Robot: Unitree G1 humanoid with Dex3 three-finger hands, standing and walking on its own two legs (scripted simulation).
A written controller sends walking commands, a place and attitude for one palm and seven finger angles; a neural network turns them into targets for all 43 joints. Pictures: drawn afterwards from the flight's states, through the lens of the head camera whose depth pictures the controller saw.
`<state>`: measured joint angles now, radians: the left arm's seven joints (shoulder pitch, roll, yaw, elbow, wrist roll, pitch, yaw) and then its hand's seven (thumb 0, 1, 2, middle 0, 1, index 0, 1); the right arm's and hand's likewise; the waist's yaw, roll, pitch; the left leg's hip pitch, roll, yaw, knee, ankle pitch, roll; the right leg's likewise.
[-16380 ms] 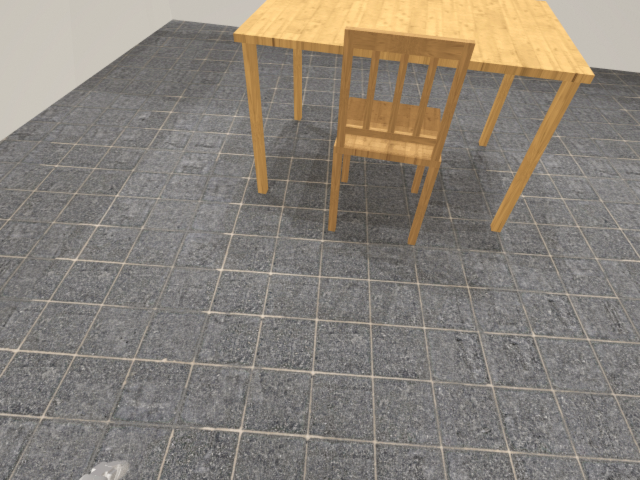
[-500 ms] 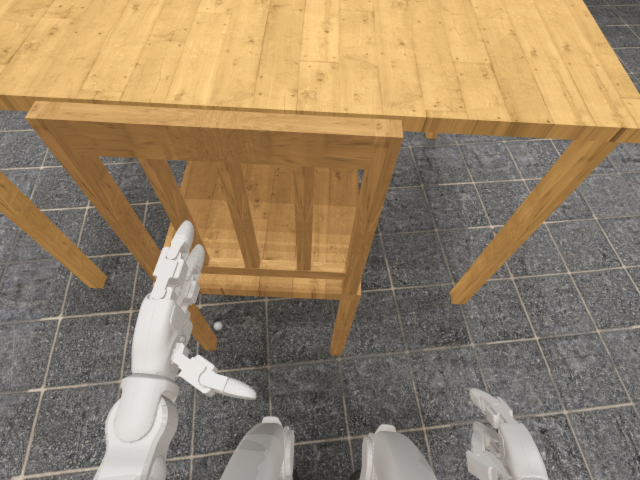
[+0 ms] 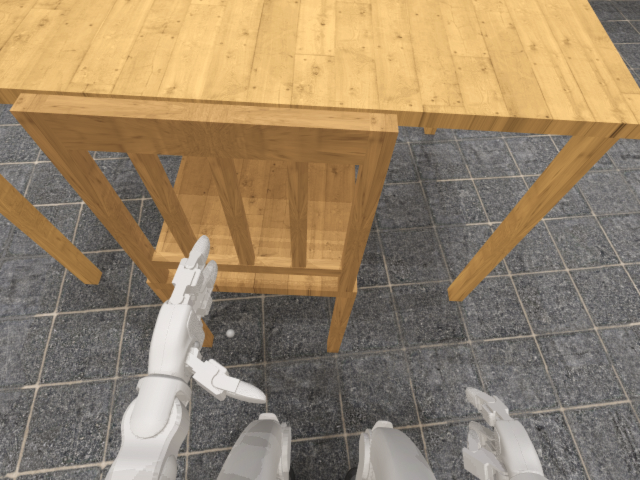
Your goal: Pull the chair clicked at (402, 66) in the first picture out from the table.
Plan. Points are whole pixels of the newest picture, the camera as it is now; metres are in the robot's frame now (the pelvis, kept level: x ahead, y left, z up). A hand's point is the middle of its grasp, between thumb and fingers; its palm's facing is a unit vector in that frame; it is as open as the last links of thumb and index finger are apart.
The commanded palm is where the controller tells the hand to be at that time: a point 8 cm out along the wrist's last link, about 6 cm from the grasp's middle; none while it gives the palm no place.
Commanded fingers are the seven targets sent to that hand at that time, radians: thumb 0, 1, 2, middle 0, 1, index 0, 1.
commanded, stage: aim the fingers beside a spindle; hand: left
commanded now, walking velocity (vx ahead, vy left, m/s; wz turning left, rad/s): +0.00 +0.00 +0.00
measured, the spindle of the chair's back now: (236, 216) +0.45 +0.14 +0.00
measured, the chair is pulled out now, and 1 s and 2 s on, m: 0.00 0.00 0.00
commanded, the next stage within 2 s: none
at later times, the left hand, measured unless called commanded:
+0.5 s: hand (203, 315) +0.29 +0.14 +0.06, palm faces +0.04 -1.00 -0.07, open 16.9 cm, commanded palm +0.27 +0.19 +0.03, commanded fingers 0.00 -0.50 0.30 -0.06 -0.08 -0.06 -0.08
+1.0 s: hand (241, 341) +0.28 +0.11 -0.01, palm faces -0.09 -0.99 +0.06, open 17.0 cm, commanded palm +0.27 +0.19 +0.03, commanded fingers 0.00 -0.50 0.30 -0.06 -0.08 -0.06 -0.08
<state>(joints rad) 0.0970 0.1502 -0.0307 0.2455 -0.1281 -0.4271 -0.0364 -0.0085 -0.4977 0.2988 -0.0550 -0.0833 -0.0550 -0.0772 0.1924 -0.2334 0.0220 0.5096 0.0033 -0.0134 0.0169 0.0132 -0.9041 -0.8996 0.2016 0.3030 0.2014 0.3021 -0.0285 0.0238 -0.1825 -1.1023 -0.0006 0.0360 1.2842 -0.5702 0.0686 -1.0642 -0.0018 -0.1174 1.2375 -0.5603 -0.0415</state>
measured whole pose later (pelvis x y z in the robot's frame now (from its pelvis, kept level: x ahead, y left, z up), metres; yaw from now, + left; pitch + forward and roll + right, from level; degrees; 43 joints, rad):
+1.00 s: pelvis +0.00 +0.00 +0.00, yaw +0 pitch +23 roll -3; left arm 0.11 0.14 -0.04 0.26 -0.17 -0.37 -0.10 -0.01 -0.50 0.30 -0.05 -0.08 -0.05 -0.08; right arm 0.20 -0.24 0.02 0.51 0.02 -0.04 0.00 0.01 -0.90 -0.90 0.20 0.30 0.20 0.30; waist -0.04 0.03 -0.18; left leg -1.10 0.00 0.04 1.27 -0.57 0.07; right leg -1.07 0.00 -0.11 1.23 -0.55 -0.04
